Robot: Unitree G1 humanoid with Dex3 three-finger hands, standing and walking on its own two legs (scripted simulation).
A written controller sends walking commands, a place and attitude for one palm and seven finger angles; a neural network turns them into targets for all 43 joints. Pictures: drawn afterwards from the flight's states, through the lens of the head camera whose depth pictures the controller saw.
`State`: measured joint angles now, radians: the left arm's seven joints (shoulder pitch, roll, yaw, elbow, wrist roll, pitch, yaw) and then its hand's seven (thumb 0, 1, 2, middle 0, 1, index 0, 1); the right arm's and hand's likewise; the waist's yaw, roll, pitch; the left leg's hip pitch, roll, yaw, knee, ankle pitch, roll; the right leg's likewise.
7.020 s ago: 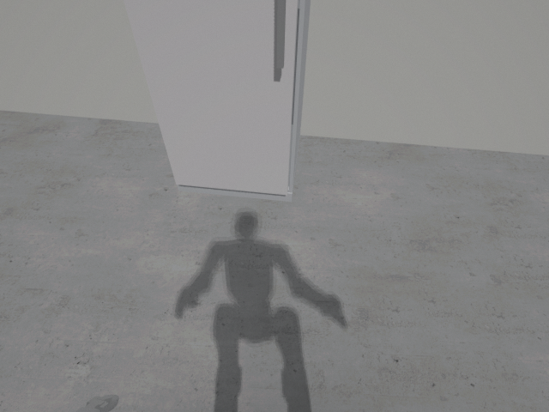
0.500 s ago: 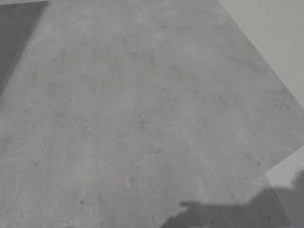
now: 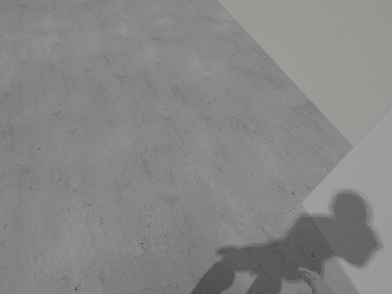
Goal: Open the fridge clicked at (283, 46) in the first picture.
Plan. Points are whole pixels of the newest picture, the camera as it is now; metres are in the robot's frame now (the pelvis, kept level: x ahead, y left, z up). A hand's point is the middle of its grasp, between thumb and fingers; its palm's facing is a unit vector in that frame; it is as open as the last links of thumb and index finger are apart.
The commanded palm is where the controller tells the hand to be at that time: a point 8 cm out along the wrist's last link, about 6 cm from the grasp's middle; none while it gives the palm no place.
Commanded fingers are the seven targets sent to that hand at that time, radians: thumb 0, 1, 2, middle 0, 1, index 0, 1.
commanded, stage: turn to face it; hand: right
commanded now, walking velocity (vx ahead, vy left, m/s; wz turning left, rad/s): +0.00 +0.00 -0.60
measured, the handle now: out of the picture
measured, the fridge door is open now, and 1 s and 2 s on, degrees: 0 0 0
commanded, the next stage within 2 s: take the last steps up to it in 1.82 s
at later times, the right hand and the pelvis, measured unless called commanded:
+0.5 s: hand out of the picture -0.05 -0.25 -0.19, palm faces +0.36 +0.90 -0.25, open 7.4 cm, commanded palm none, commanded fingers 0.00 -0.90 -0.90 0.20 0.30 0.20 0.30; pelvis -0.02 -0.03 -0.01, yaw -19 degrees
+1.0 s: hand out of the picture -0.01 -0.26 -0.13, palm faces +0.55 +0.79 -0.27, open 7.4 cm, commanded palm none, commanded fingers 0.00 -0.90 -0.90 0.20 0.30 0.20 0.30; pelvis -0.03 -0.01 +0.00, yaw -35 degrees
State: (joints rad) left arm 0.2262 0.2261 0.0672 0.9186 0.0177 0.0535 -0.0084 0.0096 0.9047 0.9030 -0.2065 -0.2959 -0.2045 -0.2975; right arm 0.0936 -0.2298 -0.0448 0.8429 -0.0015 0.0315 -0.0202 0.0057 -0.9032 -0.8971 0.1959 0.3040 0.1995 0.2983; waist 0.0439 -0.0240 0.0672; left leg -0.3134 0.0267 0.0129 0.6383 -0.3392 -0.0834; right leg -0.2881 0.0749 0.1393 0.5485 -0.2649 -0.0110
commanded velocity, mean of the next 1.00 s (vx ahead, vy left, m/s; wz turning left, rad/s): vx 0.00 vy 0.00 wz -0.60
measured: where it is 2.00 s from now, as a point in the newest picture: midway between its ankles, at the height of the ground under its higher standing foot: outside the picture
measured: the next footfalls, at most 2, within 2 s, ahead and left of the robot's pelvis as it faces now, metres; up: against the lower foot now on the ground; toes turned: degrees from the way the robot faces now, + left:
left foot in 0.02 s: +0.04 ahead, +0.13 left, +0.00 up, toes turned +1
right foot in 0.46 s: +0.00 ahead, -0.13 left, +0.00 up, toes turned -24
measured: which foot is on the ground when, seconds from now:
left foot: up 0.00-0.00, down 0.02-0.46, up 0.48-1.00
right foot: down 0.00-0.02, up 0.04-0.44, down 0.46-1.00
